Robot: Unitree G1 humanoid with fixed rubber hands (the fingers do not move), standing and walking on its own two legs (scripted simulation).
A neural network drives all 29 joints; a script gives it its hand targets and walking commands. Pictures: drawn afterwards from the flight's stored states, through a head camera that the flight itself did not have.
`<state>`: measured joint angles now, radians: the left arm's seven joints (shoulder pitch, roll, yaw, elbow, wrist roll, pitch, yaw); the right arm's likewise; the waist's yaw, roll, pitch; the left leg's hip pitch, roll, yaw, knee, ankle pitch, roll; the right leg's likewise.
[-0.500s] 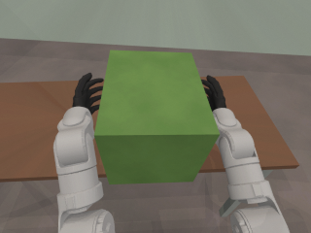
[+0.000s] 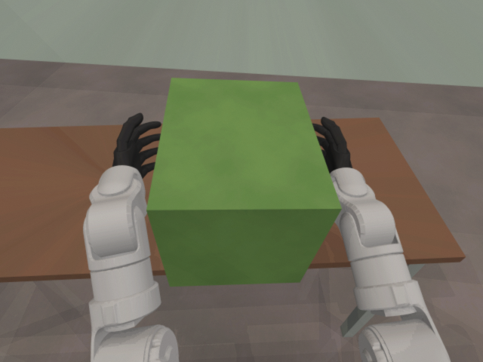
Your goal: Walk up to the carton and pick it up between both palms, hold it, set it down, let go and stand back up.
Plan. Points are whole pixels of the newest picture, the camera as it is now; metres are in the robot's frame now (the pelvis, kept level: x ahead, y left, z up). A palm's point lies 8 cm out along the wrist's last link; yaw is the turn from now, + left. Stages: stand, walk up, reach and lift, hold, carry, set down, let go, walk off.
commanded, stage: hold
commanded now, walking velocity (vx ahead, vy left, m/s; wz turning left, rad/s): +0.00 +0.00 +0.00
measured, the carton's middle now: (236, 180) +0.37 +0.00 +0.12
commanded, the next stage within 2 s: set down in 0.46 s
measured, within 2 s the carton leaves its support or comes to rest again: neither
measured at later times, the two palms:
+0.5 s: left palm (124, 170) +0.34 +0.16 +0.19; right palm (330, 167) +0.35 -0.15 +0.16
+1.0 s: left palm (135, 162) +0.37 +0.15 +0.17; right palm (328, 161) +0.38 -0.15 +0.14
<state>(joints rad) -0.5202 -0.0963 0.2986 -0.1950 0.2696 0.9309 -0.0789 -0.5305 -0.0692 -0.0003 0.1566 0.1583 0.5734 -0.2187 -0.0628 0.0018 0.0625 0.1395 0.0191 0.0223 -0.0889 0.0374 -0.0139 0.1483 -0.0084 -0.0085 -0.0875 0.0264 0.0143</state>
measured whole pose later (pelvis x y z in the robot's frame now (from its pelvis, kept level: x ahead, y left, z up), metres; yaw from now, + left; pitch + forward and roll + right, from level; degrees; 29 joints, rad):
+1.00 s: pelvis +0.01 +0.00 +0.00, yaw +1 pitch -2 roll +0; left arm -0.56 -0.10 0.33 -0.07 0.28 0.83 -0.08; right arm -0.59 -0.05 -0.04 0.28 0.09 0.50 -0.18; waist -0.07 0.01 0.04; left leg 0.10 0.02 0.01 -0.09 0.03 -0.01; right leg 0.11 -0.01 -0.02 -0.09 0.01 0.02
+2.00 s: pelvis +0.02 +0.00 +0.00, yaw +3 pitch +9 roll +0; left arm -0.76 -0.06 0.42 0.66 0.28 0.30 -0.04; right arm -0.74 0.04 -0.41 0.70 -0.27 0.20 -0.03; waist -0.06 0.03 -0.15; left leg -0.12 0.01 -0.04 -0.09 0.06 -0.01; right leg -0.09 -0.02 -0.07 -0.09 0.03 0.01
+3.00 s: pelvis +0.02 +0.00 +0.00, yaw +4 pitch +14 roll +0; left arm -0.76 -0.06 0.44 0.83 0.32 0.08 -0.04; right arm -0.67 0.08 -0.53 0.71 -0.38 0.04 0.01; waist -0.04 0.04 -0.20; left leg -0.22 0.01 -0.04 -0.09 0.07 -0.01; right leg -0.18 -0.02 -0.07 -0.09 0.03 0.01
